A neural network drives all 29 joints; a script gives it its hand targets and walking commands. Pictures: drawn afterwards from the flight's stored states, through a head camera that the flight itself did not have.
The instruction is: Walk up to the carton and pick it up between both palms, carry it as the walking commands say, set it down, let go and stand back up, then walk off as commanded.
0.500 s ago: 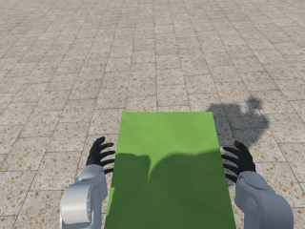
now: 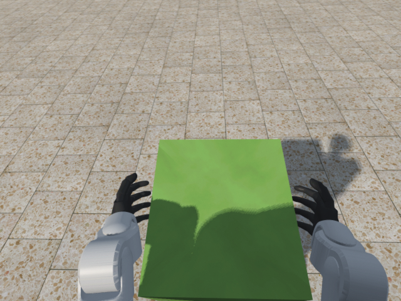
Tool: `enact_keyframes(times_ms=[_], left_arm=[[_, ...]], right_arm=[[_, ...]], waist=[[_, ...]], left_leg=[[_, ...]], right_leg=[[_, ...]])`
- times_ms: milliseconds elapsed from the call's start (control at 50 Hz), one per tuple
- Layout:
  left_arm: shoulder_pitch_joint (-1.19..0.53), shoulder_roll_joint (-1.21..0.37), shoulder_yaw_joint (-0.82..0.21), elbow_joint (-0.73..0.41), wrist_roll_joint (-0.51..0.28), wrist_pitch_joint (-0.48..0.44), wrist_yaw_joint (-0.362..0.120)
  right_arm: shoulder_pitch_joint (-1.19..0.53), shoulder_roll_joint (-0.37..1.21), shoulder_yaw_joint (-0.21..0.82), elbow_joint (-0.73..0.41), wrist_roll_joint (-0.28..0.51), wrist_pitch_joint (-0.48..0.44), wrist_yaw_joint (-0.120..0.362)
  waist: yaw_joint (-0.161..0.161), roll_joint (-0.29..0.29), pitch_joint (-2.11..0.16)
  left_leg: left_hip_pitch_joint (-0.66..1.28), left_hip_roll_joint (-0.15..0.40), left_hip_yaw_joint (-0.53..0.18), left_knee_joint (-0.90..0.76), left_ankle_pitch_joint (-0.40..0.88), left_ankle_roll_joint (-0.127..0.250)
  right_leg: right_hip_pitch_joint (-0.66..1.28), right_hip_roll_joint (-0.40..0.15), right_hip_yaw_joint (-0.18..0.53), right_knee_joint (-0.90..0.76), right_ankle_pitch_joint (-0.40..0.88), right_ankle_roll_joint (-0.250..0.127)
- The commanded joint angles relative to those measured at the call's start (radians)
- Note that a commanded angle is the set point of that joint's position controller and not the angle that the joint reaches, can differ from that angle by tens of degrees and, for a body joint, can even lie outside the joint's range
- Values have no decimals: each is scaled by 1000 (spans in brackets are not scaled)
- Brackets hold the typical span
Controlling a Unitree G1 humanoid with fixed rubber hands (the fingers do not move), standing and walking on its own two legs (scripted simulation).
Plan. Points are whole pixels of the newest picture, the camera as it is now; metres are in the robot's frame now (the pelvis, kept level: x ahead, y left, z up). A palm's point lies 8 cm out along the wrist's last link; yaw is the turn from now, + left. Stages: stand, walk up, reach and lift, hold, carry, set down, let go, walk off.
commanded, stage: carry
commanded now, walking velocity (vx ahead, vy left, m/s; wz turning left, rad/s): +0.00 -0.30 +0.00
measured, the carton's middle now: (219, 219) +0.30 +0.00 +0.01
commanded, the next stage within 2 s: none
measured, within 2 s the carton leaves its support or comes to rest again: neither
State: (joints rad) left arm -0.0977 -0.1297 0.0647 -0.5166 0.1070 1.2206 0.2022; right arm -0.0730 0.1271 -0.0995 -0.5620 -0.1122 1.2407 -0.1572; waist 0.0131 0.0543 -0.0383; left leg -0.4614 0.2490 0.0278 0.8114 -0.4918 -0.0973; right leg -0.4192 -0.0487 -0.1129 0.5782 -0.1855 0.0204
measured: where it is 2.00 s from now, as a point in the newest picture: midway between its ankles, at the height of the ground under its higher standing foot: outside the picture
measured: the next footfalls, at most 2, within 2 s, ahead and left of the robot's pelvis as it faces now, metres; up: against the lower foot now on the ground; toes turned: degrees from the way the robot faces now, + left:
left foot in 0.22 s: +0.00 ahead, +0.01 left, +0.00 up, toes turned +12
right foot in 0.54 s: +0.04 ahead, -0.39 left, +0.00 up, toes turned -7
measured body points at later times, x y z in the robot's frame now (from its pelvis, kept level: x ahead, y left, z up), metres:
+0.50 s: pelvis -0.04 -0.19 +0.01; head -0.02 -0.17 +0.46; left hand +0.22 -0.01 +0.10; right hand +0.23 -0.34 +0.11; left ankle -0.04 +0.00 -0.72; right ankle +0.00 -0.36 -0.70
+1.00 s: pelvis -0.08 -0.34 +0.01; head -0.10 -0.33 +0.46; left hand +0.16 -0.16 +0.10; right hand +0.18 -0.49 +0.11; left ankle -0.10 -0.23 -0.72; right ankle +0.00 -0.38 -0.72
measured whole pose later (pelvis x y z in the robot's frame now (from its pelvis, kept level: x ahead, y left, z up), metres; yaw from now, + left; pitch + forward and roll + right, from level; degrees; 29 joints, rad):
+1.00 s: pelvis -0.08 -0.34 +0.01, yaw +2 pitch +3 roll +1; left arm -0.02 -0.13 0.07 -0.50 0.11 1.23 0.19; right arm -0.05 0.13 -0.07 -0.47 -0.11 1.24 -0.16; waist 0.01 -0.04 -0.12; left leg -0.24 0.02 0.13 0.48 -0.28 0.01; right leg -0.37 0.02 -0.19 0.41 -0.11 -0.04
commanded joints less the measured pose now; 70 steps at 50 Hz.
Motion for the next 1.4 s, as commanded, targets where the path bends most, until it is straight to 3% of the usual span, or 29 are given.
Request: enact_keyframes(times_ms=[0,60,140,180,200,220,240,260,300,340,380,440,480,500,520,540,560,580,620,660,720,780,840,880,920,960,1020,1160,1380], left_arm=[[-327,-934,-671,-82,-407,8,-284],[-357,-971,-651,-101,-389,-29,-285],[-342,-949,-662,-113,-374,-38,-272],[-325,-931,-678,-109,-375,-28,-264],[-321,-916,-684,-102,-379,-21,-260],[-335,-900,-690,-101,-379,-12,-258],[-398,-897,-727,-141,-382,-3,-264],[-413,-911,-724,-120,-379,-4,-261],[-438,-956,-725,-109,-398,-7,-274],[-441,-969,-741,-107,-414,-12,-280],[-452,-966,-757,-138,-430,-18,-276],[-401,-929,-746,-132,-425,-1,-267],[-358,-903,-731,-111,-418,12,-269],[-341,-894,-722,-102,-418,17,-272],[-327,-886,-711,-92,-419,19,-274],[-343,-875,-704,-90,-421,21,-279],[-342,-871,-684,-75,-411,16,-279],[-328,-906,-674,-84,-414,15,-279],[-344,-945,-662,-90,-401,-9,-286],[-357,-977,-643,-96,-393,-35,-290],[-340,-966,-637,-101,-376,-49,-282],[-321,-929,-648,-94,-372,-43,-277],[-316,-899,-663,-90,-376,-28,-275],[-320,-883,-670,-87,-385,-17,-275],[-347,-866,-688,-98,-394,-9,-277],[-407,-871,-703,-117,-404,-4,-278],[-417,-867,-705,-91,-412,11,-276],[-403,-861,-673,-40,-396,21,-274],[-394,-848,-645,-27,-365,9,-273]], right_arm=[[-415,916,735,-73,407,-3,236],[-505,949,780,-127,459,-29,252],[-468,929,764,-106,454,-33,251],[-417,913,737,-77,435,-28,251],[-398,903,717,-61,424,-24,253],[-381,887,695,-36,412,-20,254],[-323,877,659,22,390,-24,250],[-358,876,661,-3,395,-27,256],[-405,901,660,-27,391,-34,262],[-420,909,661,-54,389,-44,258],[-422,901,659,-80,393,-46,250],[-360,860,644,-70,372,-29,233],[-336,835,643,-62,359,-19,224],[-329,829,645,-58,353,-16,220],[-325,827,648,-56,347,-13,217],[-313,816,651,-51,338,-11,214],[-363,811,678,-87,355,-4,222],[-388,869,708,-70,383,-2,229],[-449,938,749,-68,422,-17,243],[-511,964,776,-104,455,-37,252],[-502,954,778,-99,455,-43,247],[-443,928,756,-57,430,-37,239],[-389,901,725,-18,404,-27,234],[-375,892,708,-7,391,-21,233],[-358,882,679,19,373,-20,234],[-386,878,661,11,373,-22,236],[-392,857,643,18,358,-13,229],[-421,857,656,16,365,1,225],[-435,874,671,23,381,-7,226]], waist=[[-6,-325,-318],[-10,-244,-326],[-7,-234,-352],[-22,-199,-362],[-36,-97,-355],[-40,130,-312],[-46,346,-219],[-35,170,-208],[-23,20,-183],[-21,99,-182],[-27,170,-202],[-36,233,-221],[-29,235,-238],[-21,192,-262],[-17,75,-303],[-21,-110,-297],[-11,-391,-299],[-11,-390,-319],[-8,-272,-330],[-8,-233,-347],[-7,-199,-346],[-2,-196,-340],[-3,-174,-338],[-13,-133,-345],[-12,-52,-310],[-11,14,-250],[-10,-23,-220],[-17,-113,-208],[-13,-75,-210]], left_leg=[[-129,-160,26,423,-190,42],[-101,-139,79,346,-44,43],[38,-167,101,12,-17,78],[182,-161,112,-266,104,104],[338,-87,47,-453,222,113],[490,157,-262,-561,204,163],[475,414,-558,-568,490,327],[464,390,-477,-510,623,348],[372,249,-199,-470,542,244],[327,135,-28,-433,607,172],[303,126,4,-424,693,157],[288,128,27,-414,660,134],[292,135,27,-362,629,120],[269,110,51,-299,583,98],[215,62,88,-167,495,71],[53,-9,110,-57,193,39],[-156,-156,176,142,-198,1],[-136,-155,53,342,-251,19],[-139,-138,5,458,-113,29],[-114,-129,20,462,-1,28],[-56,-150,31,259,-22,41],[13,-189,39,17,-39,55],[120,-214,55,-207,18,71],[254,-207,90,-435,182,74],[305,-117,-7,-453,173,101],[183,-64,-62,-469,65,103],[128,-105,-17,-434,53,78],[195,-183,65,-398,59,85],[141,-205,57,-487,-20,121]], right_leg=[[283,-265,221,-165,451,-230],[295,-193,113,-128,365,-223],[254,-206,192,-177,220,-251],[216,-175,175,-157,196,-223],[100,-141,138,-98,141,-166],[-148,-74,99,59,-2,-77],[-395,6,76,296,-294,9],[-384,-17,233,495,-293,11],[-321,-30,232,564,-188,7],[-237,-8,129,450,-143,15],[-151,4,62,338,-158,23],[-34,17,-3,124,-190,33],[41,35,-35,-34,-169,25],[132,46,-61,-143,-122,14],[249,27,-35,-230,-69,2],[329,-110,109,-270,152,-29],[352,-334,387,-270,397,-128],[304,-315,346,-206,469,-196],[310,-262,206,-163,445,-191],[325,-226,158,-150,379,-180],[304,-241,222,-220,171,-185],[306,-274,302,-276,128,-191],[294,-271,310,-295,134,-154],[266,-227,263,-292,78,-83],[177,-142,196,-313,-28,40],[199,-104,164,-266,-75,30],[202,-118,193,-306,-138,15],[168,-125,180,-428,-277,84],[282,-53,59,-340,-191,131]])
